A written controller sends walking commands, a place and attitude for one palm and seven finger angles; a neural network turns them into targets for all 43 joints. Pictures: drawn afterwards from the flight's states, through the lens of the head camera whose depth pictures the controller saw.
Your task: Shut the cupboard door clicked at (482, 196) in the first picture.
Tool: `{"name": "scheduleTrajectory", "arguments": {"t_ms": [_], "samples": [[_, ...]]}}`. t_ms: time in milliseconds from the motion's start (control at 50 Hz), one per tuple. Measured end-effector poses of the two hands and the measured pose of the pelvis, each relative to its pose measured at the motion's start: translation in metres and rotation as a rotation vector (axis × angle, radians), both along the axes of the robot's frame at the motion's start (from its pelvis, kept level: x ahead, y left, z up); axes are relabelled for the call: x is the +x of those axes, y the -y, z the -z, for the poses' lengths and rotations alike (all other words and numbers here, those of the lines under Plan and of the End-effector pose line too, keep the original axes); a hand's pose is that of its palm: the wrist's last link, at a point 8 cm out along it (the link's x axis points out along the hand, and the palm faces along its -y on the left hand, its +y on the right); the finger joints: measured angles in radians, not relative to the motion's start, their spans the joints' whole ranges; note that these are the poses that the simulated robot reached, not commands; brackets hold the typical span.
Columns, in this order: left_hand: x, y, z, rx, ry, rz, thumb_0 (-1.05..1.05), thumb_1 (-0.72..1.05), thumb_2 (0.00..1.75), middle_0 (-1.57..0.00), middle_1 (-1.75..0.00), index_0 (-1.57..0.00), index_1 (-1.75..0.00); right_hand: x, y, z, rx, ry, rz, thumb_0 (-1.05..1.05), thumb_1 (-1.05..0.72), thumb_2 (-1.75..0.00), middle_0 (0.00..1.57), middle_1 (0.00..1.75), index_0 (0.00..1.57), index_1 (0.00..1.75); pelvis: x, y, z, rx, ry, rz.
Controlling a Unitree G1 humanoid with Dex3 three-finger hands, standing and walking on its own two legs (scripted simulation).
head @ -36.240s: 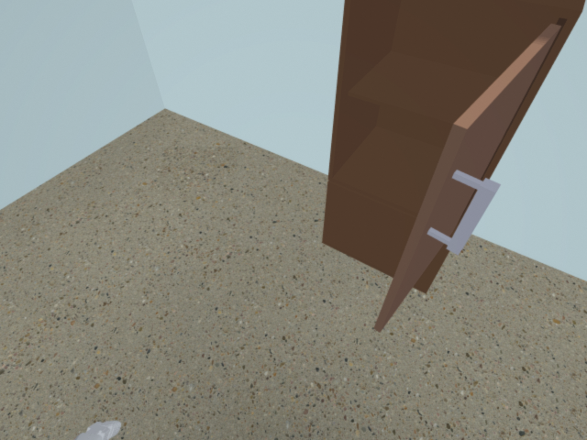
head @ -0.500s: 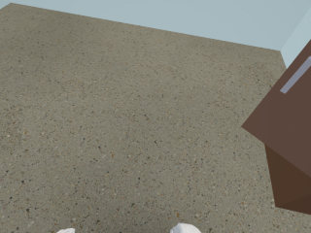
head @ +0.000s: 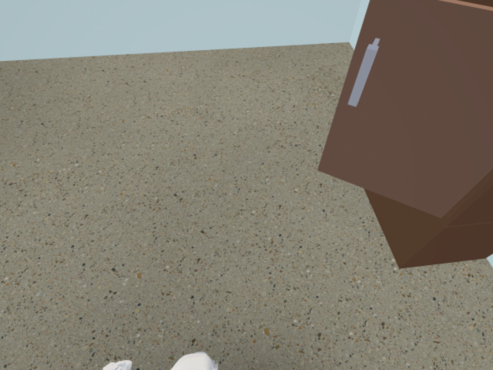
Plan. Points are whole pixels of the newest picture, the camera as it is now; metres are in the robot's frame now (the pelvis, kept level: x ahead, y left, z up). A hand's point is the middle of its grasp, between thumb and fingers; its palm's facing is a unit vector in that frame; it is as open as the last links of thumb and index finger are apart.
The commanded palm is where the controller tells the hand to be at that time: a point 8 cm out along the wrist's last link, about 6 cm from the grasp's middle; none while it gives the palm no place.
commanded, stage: turn to face it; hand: left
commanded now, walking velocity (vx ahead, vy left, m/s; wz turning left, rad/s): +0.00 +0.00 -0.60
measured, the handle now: (364, 73) +0.76 -0.24 +0.06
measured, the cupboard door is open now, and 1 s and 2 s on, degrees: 55 55 55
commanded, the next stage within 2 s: take the last steps up to it in 0.64 s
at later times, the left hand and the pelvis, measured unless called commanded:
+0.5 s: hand (164, 347) +0.17 +0.17 -0.16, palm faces -0.28 -0.92 -0.26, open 7.4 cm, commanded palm none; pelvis +0.00 +0.00 -0.01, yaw -17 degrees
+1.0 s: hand (166, 347) +0.17 +0.17 -0.16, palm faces -0.41 -0.90 -0.16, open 7.4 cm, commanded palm none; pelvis +0.04 +0.01 +0.01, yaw -26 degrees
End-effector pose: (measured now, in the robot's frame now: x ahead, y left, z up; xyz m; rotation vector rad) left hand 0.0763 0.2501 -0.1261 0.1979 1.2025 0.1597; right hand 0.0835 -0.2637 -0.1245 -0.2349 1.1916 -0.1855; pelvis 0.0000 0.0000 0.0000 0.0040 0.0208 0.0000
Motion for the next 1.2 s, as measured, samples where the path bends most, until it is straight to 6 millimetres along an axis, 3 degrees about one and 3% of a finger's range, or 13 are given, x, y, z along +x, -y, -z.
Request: {"name": "scheduleTrajectory", "arguments": {"t_ms": [120, 260, 360, 460, 520, 660, 820, 960, 1080, 1200], "samples": [[0.017, -0.019, 0.020, -0.038, -0.022, 0.048, 0.01, 0.90, 0.89, -0.20, -0.30, -0.20, -0.30, -0.006, -0.022, -0.007, -0.036, 0.057, 0.038, 0.01, -0.91, -0.90, 0.20, 0.30, 0.20, 0.30, 0.003, -0.022, 0.008, -0.018, -0.006, 0.079], [0.047, -0.024, 0.007, -0.039, -0.022, 0.135, 0.01, 0.90, 0.89, -0.20, -0.30, -0.20, -0.30, -0.048, -0.035, -0.016, -0.030, 0.000, 0.129, 0.01, -0.91, -0.90, 0.20, 0.30, 0.20, 0.30, 0.005, -0.028, -0.006, -0.042, 0.002, 0.173], [0.074, -0.007, -0.001, -0.022, -0.006, 0.222, 0.01, 0.90, 0.89, -0.20, -0.30, -0.19, -0.30, -0.085, -0.031, -0.007, 0.000, -0.047, 0.230, 0.01, -0.91, -0.90, 0.20, 0.30, 0.21, 0.30, 0.005, -0.022, -0.006, -0.046, 0.004, 0.236], [0.100, 0.024, -0.002, 0.010, 0.058, 0.315, 0.01, 0.90, 0.89, -0.20, -0.30, -0.20, -0.30, -0.125, -0.016, 0.018, 0.045, -0.102, 0.327, 0.01, -0.91, -0.90, 0.20, 0.30, 0.21, 0.30, 0.004, -0.004, 0.008, -0.009, 0.003, 0.283], [0.102, 0.039, -0.005, 0.021, 0.073, 0.342, 0.01, 0.90, 0.89, -0.20, -0.30, -0.20, -0.30, -0.140, -0.008, 0.027, 0.049, -0.146, 0.368, 0.01, -0.91, -0.90, 0.20, 0.30, 0.20, 0.30, 0.003, -0.002, 0.009, -0.020, 0.002, 0.300], [0.091, 0.050, -0.004, -0.006, 0.018, 0.361, 0.00, 0.90, 0.89, -0.20, -0.30, -0.20, -0.30, -0.133, -0.012, 0.012, 0.048, -0.118, 0.402, 0.01, -0.91, -0.90, 0.20, 0.30, 0.20, 0.30, 0.007, -0.004, -0.002, -0.006, -0.001, 0.340], [0.091, 0.031, 0.025, -0.056, -0.058, 0.361, 0.01, 0.90, 0.89, -0.20, -0.30, -0.20, -0.30, -0.109, -0.038, 0.004, 0.006, -0.041, 0.404, 0.01, -0.91, -0.90, 0.20, 0.30, 0.20, 0.30, 0.021, -0.022, 0.007, -0.026, -0.003, 0.393], [0.106, 0.030, 0.013, -0.065, -0.098, 0.413, 0.01, 0.90, 0.89, -0.20, -0.30, -0.20, -0.30, -0.131, -0.061, -0.012, 0.024, -0.077, 0.461, 0.01, -0.91, -0.90, 0.20, 0.30, 0.20, 0.30, 0.034, -0.019, -0.010, -0.040, -0.006, 0.440], [0.135, 0.060, 0.004, -0.060, -0.088, 0.480, 0.01, 0.91, 0.89, -0.20, -0.30, -0.19, -0.30, -0.170, -0.068, -0.011, 0.067, -0.174, 0.560, 0.01, -0.91, -0.90, 0.20, 0.30, 0.20, 0.30, 0.045, -0.001, -0.014, -0.037, -0.005, 0.476], [0.176, 0.121, -0.001, -0.056, -0.023, 0.555, 0.01, 0.91, 0.90, -0.20, -0.30, -0.19, -0.30, -0.207, -0.060, 0.003, 0.140, -0.298, 0.645, 0.01, -0.91, -0.90, 0.20, 0.30, 0.20, 0.30, 0.057, 0.037, -0.007, -0.018, 0.002, 0.493]]}}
